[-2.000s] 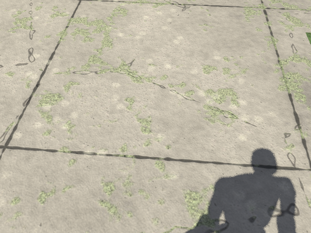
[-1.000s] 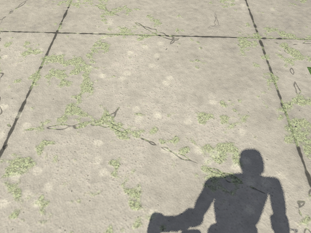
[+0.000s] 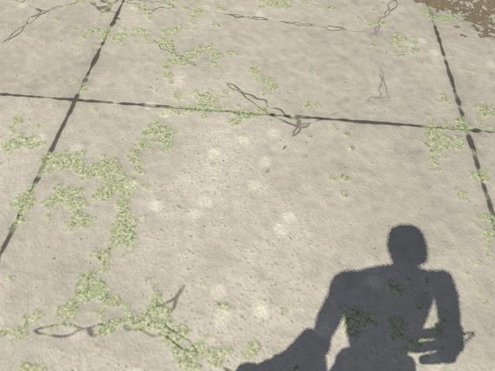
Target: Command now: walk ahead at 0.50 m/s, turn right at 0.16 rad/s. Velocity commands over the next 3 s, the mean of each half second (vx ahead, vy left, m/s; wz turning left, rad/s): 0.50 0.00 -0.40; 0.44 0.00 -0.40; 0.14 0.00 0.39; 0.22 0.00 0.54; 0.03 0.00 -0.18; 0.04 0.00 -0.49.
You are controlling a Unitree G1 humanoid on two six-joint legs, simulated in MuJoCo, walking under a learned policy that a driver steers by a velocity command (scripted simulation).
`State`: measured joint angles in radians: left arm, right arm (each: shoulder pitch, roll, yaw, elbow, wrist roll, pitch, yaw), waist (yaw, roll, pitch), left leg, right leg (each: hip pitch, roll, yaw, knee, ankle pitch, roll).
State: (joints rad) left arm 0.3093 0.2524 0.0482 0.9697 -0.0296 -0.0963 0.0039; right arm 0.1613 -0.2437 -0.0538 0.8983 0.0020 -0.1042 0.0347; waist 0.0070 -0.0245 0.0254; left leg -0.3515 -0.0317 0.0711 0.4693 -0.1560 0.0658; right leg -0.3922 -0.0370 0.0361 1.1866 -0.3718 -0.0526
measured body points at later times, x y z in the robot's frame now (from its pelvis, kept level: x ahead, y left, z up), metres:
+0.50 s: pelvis +0.27 -0.06 -0.02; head +0.31 -0.08 +0.43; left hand +0.50 +0.14 -0.12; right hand +0.22 -0.33 -0.16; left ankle +0.09 +0.09 -0.67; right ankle +0.35 -0.16 -0.74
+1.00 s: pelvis +0.54 -0.12 -0.01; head +0.58 -0.13 +0.44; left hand +0.71 +0.12 -0.13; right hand +0.63 -0.42 -0.10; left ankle +0.69 -0.07 -0.74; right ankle +0.36 -0.16 -0.69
